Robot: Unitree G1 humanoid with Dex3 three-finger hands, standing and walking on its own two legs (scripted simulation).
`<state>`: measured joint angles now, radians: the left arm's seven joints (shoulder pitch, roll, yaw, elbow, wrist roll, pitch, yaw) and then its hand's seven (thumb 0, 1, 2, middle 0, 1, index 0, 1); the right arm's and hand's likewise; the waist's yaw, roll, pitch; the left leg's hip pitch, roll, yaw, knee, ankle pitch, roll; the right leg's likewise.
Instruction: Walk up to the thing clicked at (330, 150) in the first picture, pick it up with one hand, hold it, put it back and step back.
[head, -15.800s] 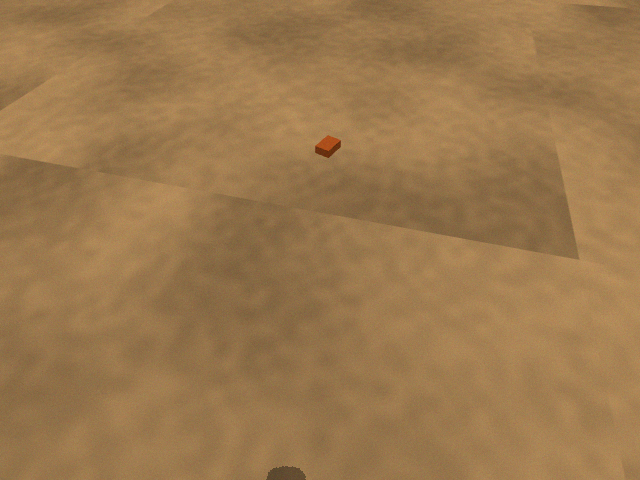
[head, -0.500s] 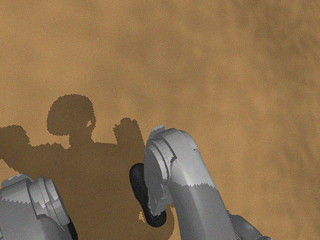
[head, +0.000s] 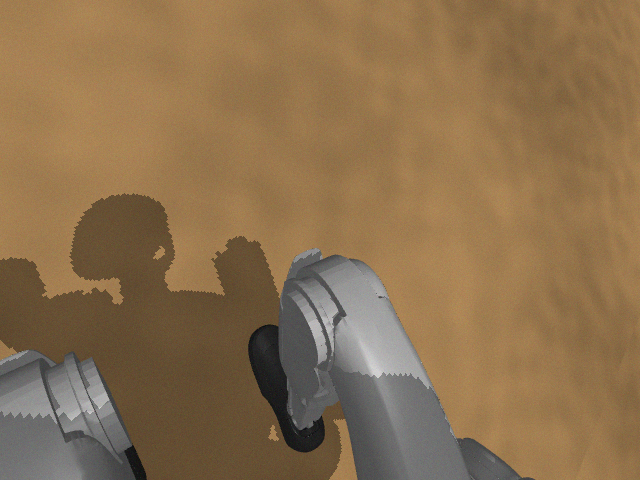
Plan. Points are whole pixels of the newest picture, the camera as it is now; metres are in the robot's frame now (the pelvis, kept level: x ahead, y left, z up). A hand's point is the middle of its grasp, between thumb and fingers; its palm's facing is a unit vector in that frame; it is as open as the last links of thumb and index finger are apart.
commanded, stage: close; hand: left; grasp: from above
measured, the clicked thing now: out of the picture +0.46 +0.31 -0.28
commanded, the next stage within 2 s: settle in 1.56 s
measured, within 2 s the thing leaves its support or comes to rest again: leaves its support in 1.90 s
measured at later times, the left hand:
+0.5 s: hand out of the picture +0.45 +0.30 -0.26, palm faces -0.47 -0.13 -0.87, open 12.0 cm
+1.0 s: hand out of the picture +0.45 +0.30 -0.25, palm faces -0.46 -0.10 -0.88, open 11.0 cm
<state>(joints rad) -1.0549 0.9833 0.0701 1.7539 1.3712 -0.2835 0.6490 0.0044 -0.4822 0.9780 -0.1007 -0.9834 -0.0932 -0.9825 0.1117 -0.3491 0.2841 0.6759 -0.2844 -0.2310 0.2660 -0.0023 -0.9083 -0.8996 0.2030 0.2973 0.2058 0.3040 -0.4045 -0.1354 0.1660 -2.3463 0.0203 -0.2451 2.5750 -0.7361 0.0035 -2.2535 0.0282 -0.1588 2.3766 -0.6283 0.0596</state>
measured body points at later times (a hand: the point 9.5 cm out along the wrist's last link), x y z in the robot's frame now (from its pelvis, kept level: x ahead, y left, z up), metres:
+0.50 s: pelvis +0.00 +0.00 +0.00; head +0.29 +0.12 +0.33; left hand +0.47 +0.31 -0.21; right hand +0.05 -0.26 -0.05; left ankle +0.06 +0.12 -0.26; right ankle +0.12 -0.12 -0.26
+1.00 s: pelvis +0.00 +0.00 +0.01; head +0.28 +0.12 +0.33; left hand +0.47 +0.30 -0.20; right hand +0.05 -0.26 -0.04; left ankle +0.06 +0.12 -0.26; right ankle +0.12 -0.12 -0.26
